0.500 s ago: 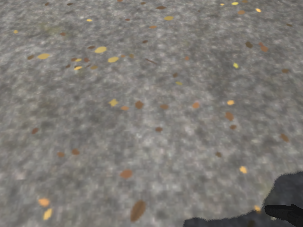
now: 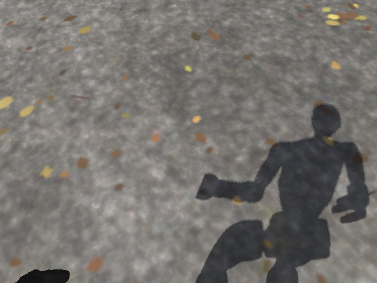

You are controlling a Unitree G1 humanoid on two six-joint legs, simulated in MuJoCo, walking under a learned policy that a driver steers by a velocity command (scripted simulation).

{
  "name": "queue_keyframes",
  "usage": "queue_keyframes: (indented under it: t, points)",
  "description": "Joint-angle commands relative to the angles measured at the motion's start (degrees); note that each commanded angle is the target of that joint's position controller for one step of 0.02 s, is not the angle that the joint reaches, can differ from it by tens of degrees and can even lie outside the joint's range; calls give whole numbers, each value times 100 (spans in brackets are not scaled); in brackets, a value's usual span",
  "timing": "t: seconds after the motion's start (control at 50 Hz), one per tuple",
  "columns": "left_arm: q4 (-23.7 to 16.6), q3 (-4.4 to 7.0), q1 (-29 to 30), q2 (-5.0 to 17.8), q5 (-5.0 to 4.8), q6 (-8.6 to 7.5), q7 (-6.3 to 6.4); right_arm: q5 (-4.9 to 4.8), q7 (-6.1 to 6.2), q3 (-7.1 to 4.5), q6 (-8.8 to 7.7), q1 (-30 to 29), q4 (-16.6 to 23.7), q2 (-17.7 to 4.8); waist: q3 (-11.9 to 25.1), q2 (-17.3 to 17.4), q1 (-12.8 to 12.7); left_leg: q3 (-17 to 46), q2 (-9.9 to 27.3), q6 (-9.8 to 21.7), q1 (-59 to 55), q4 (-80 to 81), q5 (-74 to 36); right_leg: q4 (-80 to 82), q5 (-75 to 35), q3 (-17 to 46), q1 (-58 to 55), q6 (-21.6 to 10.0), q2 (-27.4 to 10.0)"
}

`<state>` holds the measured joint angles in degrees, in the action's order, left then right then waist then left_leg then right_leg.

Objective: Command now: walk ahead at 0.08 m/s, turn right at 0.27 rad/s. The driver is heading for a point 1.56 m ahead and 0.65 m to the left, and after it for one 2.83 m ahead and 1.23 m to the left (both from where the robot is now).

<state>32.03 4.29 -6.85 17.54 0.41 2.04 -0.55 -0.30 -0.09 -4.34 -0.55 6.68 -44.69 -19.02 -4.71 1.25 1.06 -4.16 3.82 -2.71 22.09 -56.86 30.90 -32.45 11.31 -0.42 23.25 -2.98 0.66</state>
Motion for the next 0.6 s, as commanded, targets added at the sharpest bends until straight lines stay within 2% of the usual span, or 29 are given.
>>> queue_keyframes:
  t: [0.02,0.04,0.08,0.1,0.16,0.22,0.28,0.3,0.34,0.36,0.38,0.4,0.42,0.44,0.46,0.48,0.5,0.52,0.56,0.6]
  points:
    - [-151,142,-445,582,-56,-193,44,-62,12,-71,13,159,244,-462,1550,-484,-227,605,155,-18,1376,-900,99,1076,-2195,1599,-2173,-1169,-1578]
    - [-41,116,-387,536,-99,-192,64,0,22,-80,40,187,188,-497,1412,-659,-186,474,181,-62,1165,-609,-294,1317,-1062,1418,-1829,-1024,-1413]
    - [65,132,-341,660,-18,-213,111,-47,-37,-58,63,296,93,-440,1103,-1031,-162,292,92,-87,827,-346,-890,1899,696,1343,-1251,-1023,-1271]
    - [94,145,-289,706,18,-260,135,-72,-40,-46,47,257,98,-430,951,-1086,-174,313,95,-58,797,-63,-1047,2079,1051,1355,-1149,-1018,-1298]
    - [272,179,-331,771,44,-432,155,-60,-25,16,-38,40,134,-323,740,-911,-268,440,135,99,775,773,-1353,2261,1164,1241,-1247,-953,-1468]
    - [470,222,-444,822,-7,-532,123,-66,-49,36,-85,24,134,-293,615,-826,-323,445,153,244,745,1293,-1372,2356,1324,1138,-1401,-918,-1642]
    - [612,264,-449,860,-88,-551,82,-85,-97,32,-101,104,112,-303,463,-791,-296,318,150,400,561,1644,-1243,2379,1523,979,-1390,-855,-1730]
    - [643,275,-416,865,-117,-543,71,-93,-116,29,-107,173,91,-297,432,-759,-251,251,140,465,424,1773,-1248,2345,1571,901,-1353,-818,-1740]
    - [666,277,-209,827,-178,-501,62,-89,-148,23,-121,529,-53,-229,425,-594,1,-7,20,624,-223,2251,-1540,2035,1723,553,-1051,-654,-1615]
    - [676,258,-146,740,-175,-480,63,-83,-148,-3,-118,849,-200,-228,452,-473,143,-136,-125,699,-701,2383,-1506,1684,1835,325,-762,-542,-1471]
    - [669,199,-86,533,-138,-468,64,-98,-131,-63,-113,1322,-387,-321,445,-233,306,-71,-228,823,-1195,2587,-1304,1006,1859,9,-413,-381,-1231]
    - [577,78,16,134,-34,-481,54,-104,-71,-203,-137,1914,-507,-759,493,851,445,1292,512,1174,-1787,3353,-709,-864,1423,-703,291,3,-695]
    - [103,19,394,14,-25,-597,54,-75,-92,-359,-220,2213,-405,-1512,369,2025,523,4392,1540,2222,-2646,4561,575,-2604,2153,-516,2385,356,334]
    - [161,79,398,356,-173,-742,29,9,-129,-244,-337,2028,-272,-1148,422,1298,525,4783,1779,2370,-2790,4802,947,-3342,2142,359,2957,240,-14]
    - [193,122,374,541,-257,-840,-22,31,-129,-161,-417,1765,-150,-830,310,1022,391,4323,1618,2162,-2720,4682,554,-3394,1564,501,3078,112,-241]
    - [304,130,293,539,-173,-889,-24,-3,-118,-117,-439,1579,-63,-667,318,622,277,3739,1387,1960,-2619,4534,-116,-3237,1083,461,2937,96,-381]
    - [329,145,353,553,-39,-919,-10,-62,-94,-83,-415,1447,-19,-581,287,382,221,3334,1239,1809,-2462,4497,-855,-2824,718,437,2769,142,-461]
    - [333,157,399,516,17,-919,-17,-59,-50,-41,-391,1418,15,-496,339,398,152,2959,1051,1687,-2289,4511,-1463,-2475,410,433,2418,200,-488]
    - [321,125,521,357,3,-887,-39,-50,42,-51,-357,1496,45,-528,384,403,131,2437,803,1609,-2161,4557,-2464,-1842,-111,288,2076,380,-329]
    - [273,62,756,173,-27,-857,-52,-65,124,-87,-331,1554,68,-605,339,362,165,2012,570,1500,-1898,4531,-2994,-1036,-653,214,1703,510,-165]
